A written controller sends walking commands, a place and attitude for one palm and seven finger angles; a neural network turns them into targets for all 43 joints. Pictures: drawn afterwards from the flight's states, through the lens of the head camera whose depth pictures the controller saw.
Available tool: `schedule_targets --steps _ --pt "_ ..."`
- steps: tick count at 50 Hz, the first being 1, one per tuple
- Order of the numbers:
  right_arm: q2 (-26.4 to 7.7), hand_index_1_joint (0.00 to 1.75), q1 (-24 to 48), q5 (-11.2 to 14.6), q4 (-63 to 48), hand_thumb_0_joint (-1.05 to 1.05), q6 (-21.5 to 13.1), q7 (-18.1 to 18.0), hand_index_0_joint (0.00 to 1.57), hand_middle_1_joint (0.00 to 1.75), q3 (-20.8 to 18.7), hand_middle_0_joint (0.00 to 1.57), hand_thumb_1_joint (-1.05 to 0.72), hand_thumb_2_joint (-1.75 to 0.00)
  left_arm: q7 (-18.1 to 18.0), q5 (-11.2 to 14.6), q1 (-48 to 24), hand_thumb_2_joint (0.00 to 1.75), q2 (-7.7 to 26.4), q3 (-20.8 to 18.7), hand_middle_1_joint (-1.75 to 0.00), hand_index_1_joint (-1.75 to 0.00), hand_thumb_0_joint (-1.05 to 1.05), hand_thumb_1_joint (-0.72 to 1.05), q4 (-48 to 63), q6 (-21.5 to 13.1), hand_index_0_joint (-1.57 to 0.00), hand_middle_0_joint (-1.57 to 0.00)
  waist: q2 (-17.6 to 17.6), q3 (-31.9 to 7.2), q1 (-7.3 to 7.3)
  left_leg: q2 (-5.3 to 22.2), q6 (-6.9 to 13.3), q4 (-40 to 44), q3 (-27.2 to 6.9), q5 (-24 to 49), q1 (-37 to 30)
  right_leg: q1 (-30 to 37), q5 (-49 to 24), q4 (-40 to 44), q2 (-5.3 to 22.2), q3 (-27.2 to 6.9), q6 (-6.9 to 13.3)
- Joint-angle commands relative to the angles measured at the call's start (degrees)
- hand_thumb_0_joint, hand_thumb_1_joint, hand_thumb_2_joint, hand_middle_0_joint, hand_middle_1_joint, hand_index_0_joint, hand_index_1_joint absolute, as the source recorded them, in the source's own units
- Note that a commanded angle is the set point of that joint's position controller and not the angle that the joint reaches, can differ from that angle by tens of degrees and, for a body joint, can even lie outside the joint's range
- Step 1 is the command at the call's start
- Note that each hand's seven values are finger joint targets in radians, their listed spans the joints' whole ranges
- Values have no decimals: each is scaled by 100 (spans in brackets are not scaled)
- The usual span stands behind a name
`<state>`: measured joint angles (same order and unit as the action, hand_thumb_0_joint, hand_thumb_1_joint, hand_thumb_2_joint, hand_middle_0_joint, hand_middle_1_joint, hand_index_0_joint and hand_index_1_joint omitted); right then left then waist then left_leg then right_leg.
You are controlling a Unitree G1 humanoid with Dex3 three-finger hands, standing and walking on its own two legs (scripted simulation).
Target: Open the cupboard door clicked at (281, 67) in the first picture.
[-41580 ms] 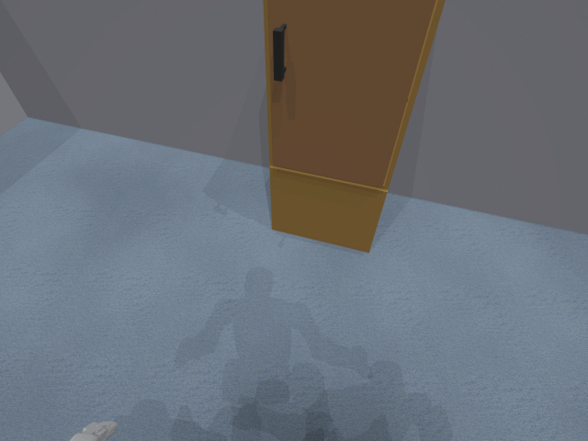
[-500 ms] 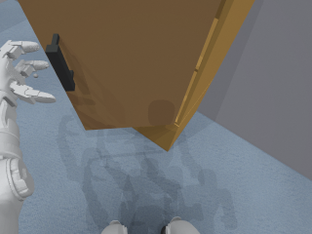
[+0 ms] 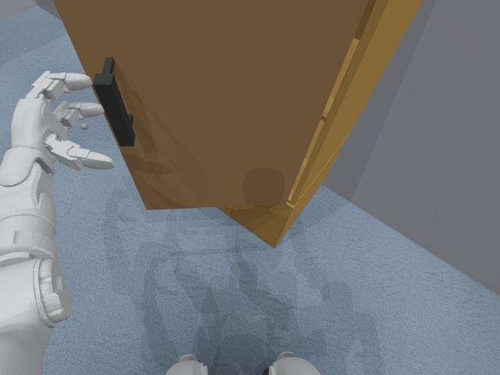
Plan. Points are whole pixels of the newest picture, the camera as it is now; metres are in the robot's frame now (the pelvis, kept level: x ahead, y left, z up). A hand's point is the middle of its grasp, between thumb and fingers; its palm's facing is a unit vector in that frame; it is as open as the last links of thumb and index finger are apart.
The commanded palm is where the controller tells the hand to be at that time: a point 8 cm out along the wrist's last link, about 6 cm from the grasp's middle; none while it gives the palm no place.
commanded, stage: slide the fingers in behind the handle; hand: left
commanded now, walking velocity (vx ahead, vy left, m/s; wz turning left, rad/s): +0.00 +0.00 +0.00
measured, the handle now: (118, 104) +0.52 +0.20 +0.10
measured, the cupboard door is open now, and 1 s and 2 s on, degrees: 42 41 41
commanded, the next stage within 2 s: close the thumb around the handle in 1.36 s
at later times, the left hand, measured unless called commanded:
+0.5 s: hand (107, 125) +0.47 +0.21 +0.10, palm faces +0.04 -1.00 +0.01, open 13.9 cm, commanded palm +0.45 +0.25 +0.10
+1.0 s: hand (132, 125) +0.48 +0.17 +0.09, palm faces +0.03 -1.00 +0.00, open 13.9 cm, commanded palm +0.45 +0.21 +0.10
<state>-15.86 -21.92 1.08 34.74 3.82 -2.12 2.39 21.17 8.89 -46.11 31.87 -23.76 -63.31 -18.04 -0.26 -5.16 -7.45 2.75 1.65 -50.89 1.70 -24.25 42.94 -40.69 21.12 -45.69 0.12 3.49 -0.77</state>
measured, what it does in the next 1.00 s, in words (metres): stands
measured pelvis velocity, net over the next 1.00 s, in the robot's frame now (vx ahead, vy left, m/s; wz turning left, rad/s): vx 0.00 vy -0.02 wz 0.00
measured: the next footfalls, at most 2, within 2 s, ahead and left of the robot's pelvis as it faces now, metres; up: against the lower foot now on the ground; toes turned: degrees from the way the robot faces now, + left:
none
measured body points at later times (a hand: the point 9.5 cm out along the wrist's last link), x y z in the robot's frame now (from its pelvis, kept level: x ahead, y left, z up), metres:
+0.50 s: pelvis -0.01 -0.01 +0.00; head +0.09 +0.01 +0.44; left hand +0.47 +0.26 +0.10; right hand +0.01 -0.28 -0.11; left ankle +0.00 +0.09 -0.70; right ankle +0.00 -0.13 -0.70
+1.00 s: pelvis +0.00 -0.02 +0.00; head +0.09 +0.00 +0.44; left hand +0.47 +0.22 +0.10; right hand +0.02 -0.28 -0.11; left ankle +0.00 +0.09 -0.70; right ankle +0.00 -0.13 -0.70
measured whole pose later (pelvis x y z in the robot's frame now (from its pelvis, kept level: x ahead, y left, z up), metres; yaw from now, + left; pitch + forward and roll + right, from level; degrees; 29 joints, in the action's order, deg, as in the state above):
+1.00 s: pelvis +0.00 -0.02 +0.00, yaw +0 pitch +16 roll -2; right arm -15.1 -22.4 0.9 35.5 2.7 -0.7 1.7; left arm 11.8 7.2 -47.5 24.5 -19.3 -63.3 -20.1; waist -0.9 -4.9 -7.4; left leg 3.0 0.5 -50.4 1.5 -23.6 42.3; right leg -41.0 21.6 -47.1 -0.2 3.5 0.4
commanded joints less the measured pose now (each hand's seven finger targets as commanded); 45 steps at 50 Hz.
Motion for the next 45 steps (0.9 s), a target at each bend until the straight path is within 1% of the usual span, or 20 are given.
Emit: schedule_targets --steps 1,4,6,9,11,14,16,19,23,25,28,29,31,34,37,39,40,42,44,45 --pt "-1054 30 -774 -9 -363 0 -103 -103 20 30 -398 20 -90 -90 -218 29 -2543 30 1661 -289 -120 -120 0 -50 1147 -354 -30 -30 -683 -2181 -9 -95 -45 612 -447 2243 -1869 583 -1525 325 -269 -53 216" --pt "-983 30 -773 -21 -360 0 -132 -58 20 30 -427 20 -90 -90 -281 -43 -2550 30 1291 -40 -120 -120 0 -50 1433 -458 -30 -30 -1043 -2491 -14 -73 -89 571 -460 2542 -2265 469 -1601 304 -273 -56 211" --pt "-997 30 -800 -17 -344 0 -138 -49 20 30 -434 20 -90 -90 -256 71 -2428 30 1150 -3 -120 -120 0 -50 1371 -470 -30 -30 -756 -2418 -51 -68 -66 560 -453 2570 -2189 583 -1683 328 -295 -52 218" --pt "-1019 30 -746 12 -316 0 -126 -79 20 30 -410 20 -90 -90 -243 86 -2442 30 1291 -115 -120 -120 0 -50 1046 -370 -30 -30 -480 -2064 -71 -102 -21 639 -366 1993 -1703 685 -1540 398 -277 -89 185" --pt "-1015 30 -753 9 -307 0 -133 -100 20 30 -395 20 -90 -90 -290 36 -2721 30 1279 -30 -120 -120 0 -50 1059 -371 -30 -30 -574 -1896 -124 -123 -2 655 -380 1801 -1623 597 -1394 409 -261 -101 199" --pt "-982 30 -784 -13 -320 0 -177 -70 20 30 -422 20 -90 -90 -403 -5 -2671 30 1389 -178 -120 -120 0 -50 1365 -497 -30 -30 -842 -2450 -2 -126 -38 608 -382 2144 -1953 733 -1600 347 -264 -128 204" --pt "-955 30 -809 -22 -310 0 -188 -53 20 30 -413 20 -90 -90 -412 20 -2645 30 1097 18 -120 -120 0 -50 1293 -523 -30 -30 -739 -2360 -103 -120 -25 560 -377 2256 -1953 665 -1686 326 -281 -109 201" --pt "-981 30 -777 4 -288 0 -183 -53 20 30 -427 20 -90 -90 -427 -13 -2642 30 1181 -25 -120 -120 0 -50 1128 -500 -30 -30 -636 -2192 -83 -122 -21 616 -356 1913 -1747 667 -1507 374 -268 -131 185" --pt "-969 30 -788 -3 -297 0 -191 -52 20 30 -422 20 -90 -90 -493 -56 -2730 30 1231 -35 -120 -120 0 -50 1211 -486 -30 -30 -707 -2324 -68 -147 -6 601 -322 1902 -1686 796 -1599 358 -254 -171 176" --pt "-948 30 -786 -3 -292 0 -198 -33 20 30 -424 20 -90 -90 -535 -71 -2758 30 992 135 -120 -120 0 -50 1177 -473 -30 -30 -689 -2171 -109 -141 -11 608 -342 1887 -1702 671 -1538 364 -261 -137 182" --pt "-934 30 -800 -5 -277 0 -205 -18 20 30 -461 20 -90 -90 -587 -52 -2764 30 864 166 -120 -120 0 -50 1301 -526 -30 -30 -780 -2430 -96 -145 -18 546 -331 2052 -1905 672 -1643 346 -269 -154 184" --pt "-936 30 -801 -16 -252 0 -212 -11 20 30 -446 20 -90 -90 -603 -27 -2783 30 826 175 -120 -120 0 -50 1239 -516 -30 -30 -647 -2343 -120 -143 -16 563 -338 2001 -1827 707 -1637 354 -268 -139 179" --pt "-955 30 -818 -16 -264 0 -213 -18 20 30 -453 20 -90 -90 -631 -5 -2682 30 917 65 -120 -120 0 -50 1166 -511 -30 -30 -449 -2329 -97 -158 12 555 -321 1951 -1681 846 -1682 361 -274 -166 179" --pt "-916 30 -773 -4 -298 0 -202 7 20 30 -445 20 -90 -90 -686 -82 -2583 30 881 120 -120 -120 0 -50 1232 -494 -30 -30 -676 -2356 -31 -173 1 566 -266 2073 -1699 903 -1854 340 -253 -188 177" --pt "-906 30 -775 -9 -298 0 -192 19 20 30 -452 20 -90 -90 -774 -97 -2676 30 834 130 -120 -120 0 -50 1346 -540 -30 -30 -589 -2387 -41 -168 -2 558 -295 2127 -1751 885 -1865 318 -263 -169 179" --pt "-891 30 -733 -6 -300 0 -207 25 20 30 -440 20 -90 -90 -819 -64 -2727 30 635 243 -120 -120 0 -50 1210 -504 -30 -30 -499 -2128 -107 -178 1 601 -267 1837 -1603 809 -1671 388 -255 -172 163" --pt "-911 30 -752 -11 -279 0 -212 17 20 30 -450 20 -90 -90 -855 -71 -2765 30 777 128 -120 -120 0 -50 1177 -501 -30 -30 -353 -2165 -95 -183 14 604 -260 1744 -1510 915 -1654 395 -251 -197 152" --pt "-904 30 -766 -14 -308 0 -220 16 20 30 -452 20 -90 -90 -895 -110 -2709 30 946 -9 -120 -120 0 -50 1310 -566 -30 -30 -478 -2416 -15 -198 15 578 -243 1948 -1595 1059 -1862 335 -250 -221 163" --pt "-835 30 -709 -12 -327 0 -229 42 20 30 -434 20 -90 -90 -883 -162 -2712 30 491 382 -120 -120 0 -50 1340 -583 -30 -30 -668 -2302 -71 -193 -12 574 -252 2023 -1701 887 -1849 312 -247 -178 177" --pt "-846 30 -730 -15 -295 0 -228 53 20 30 -453 20 -90 -90 -897 -153 -2715 30 398 426 -120 -120 0 -50 1276 -575 -30 -30 -497 -2240 -105 -178 -8 569 -277 1962 -1703 816 -1778 333 -260 -159 171"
